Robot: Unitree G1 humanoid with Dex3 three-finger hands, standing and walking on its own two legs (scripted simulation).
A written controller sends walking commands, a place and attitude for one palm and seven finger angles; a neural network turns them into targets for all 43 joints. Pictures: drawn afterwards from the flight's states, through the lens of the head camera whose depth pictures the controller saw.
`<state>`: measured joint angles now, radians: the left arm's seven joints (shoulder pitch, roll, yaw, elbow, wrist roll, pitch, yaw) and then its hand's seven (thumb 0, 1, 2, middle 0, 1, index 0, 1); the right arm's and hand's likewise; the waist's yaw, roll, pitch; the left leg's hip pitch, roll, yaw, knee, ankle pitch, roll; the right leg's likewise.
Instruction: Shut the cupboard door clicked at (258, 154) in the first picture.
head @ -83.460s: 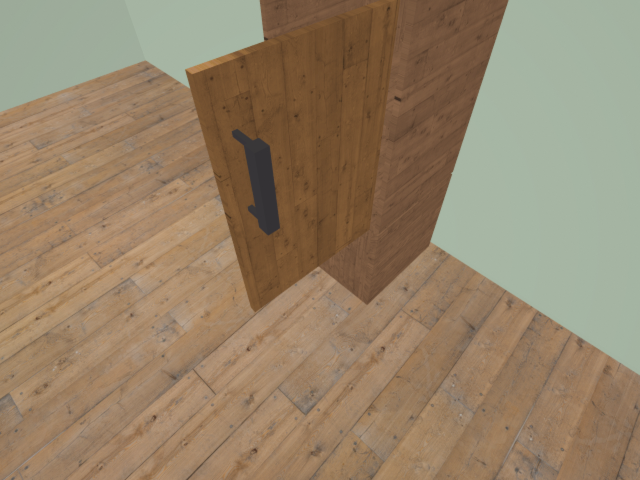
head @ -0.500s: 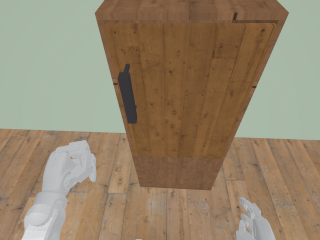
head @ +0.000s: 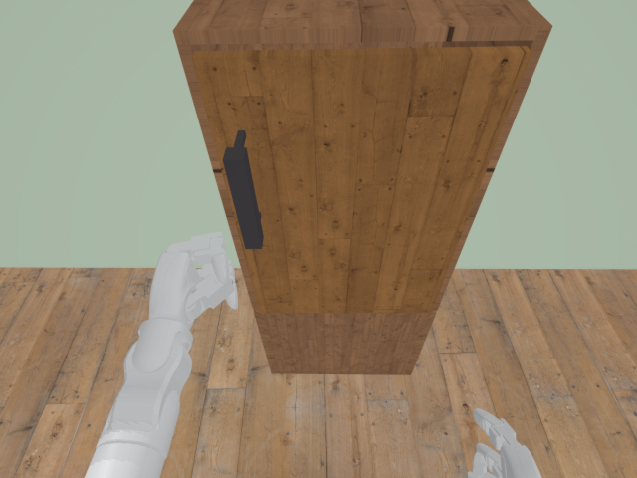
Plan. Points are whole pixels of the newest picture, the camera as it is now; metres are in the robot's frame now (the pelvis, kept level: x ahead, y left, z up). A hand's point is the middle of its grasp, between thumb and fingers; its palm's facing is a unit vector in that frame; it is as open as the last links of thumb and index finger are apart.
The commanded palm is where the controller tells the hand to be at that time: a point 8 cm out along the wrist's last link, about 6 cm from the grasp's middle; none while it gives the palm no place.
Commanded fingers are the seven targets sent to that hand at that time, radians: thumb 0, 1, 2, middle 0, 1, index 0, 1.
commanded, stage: bring the fist close to the handle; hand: left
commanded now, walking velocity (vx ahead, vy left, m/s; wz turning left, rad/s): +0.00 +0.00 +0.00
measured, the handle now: (247, 192) +0.49 +0.13 +0.09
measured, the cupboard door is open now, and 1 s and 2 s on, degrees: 1 0 0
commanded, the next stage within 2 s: push the door shut along its arc in 0.70 s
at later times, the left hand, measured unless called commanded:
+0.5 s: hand (267, 234) +0.40 +0.09 +0.09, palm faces +0.04 -1.00 -0.01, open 3.1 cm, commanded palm +0.37 +0.15 +0.09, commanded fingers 0.00 0.90 0.90 -1.30 -1.50 -1.30 -1.50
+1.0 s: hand (259, 231) +0.41 +0.10 +0.09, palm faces -0.01 -1.00 -0.02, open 3.1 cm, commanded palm +0.40 +0.15 +0.09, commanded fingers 0.00 0.90 0.90 -1.30 -1.50 -1.30 -1.50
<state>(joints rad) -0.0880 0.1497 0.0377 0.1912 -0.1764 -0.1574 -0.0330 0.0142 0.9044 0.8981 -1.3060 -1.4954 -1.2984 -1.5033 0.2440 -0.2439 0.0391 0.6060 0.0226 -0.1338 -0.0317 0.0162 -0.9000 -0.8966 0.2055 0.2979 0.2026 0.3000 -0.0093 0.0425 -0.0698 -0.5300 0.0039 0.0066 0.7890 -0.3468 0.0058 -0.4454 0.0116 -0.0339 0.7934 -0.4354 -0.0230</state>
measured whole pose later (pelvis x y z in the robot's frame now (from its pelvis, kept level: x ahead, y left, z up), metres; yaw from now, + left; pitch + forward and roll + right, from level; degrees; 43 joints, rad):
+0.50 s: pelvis +0.00 -0.01 +0.00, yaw -2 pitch +8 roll +1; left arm -0.45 0.14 0.12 0.65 -0.13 -0.27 0.06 0.01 0.90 0.90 -1.30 -1.49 -1.30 -1.50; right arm 0.31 -0.25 0.01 0.65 0.01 -0.05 0.00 0.01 -0.90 -0.90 0.20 0.30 0.20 0.30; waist -0.06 0.04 -0.08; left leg -0.58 0.02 0.03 0.77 -0.33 -0.01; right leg -0.52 0.03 -0.01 0.80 -0.42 -0.04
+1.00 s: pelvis +0.00 -0.01 +0.00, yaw -1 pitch +8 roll +0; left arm -0.52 0.17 0.12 0.76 -0.14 -0.30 -0.02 0.01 0.89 0.91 -1.31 -1.50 -1.30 -1.50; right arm 0.26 -0.24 0.01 0.65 0.02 -0.04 -0.01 0.01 -0.90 -0.90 0.20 0.30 0.20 0.30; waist -0.05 0.04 -0.08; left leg -0.59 0.02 0.01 0.78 -0.33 -0.01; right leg -0.51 0.03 -0.03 0.79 -0.42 -0.04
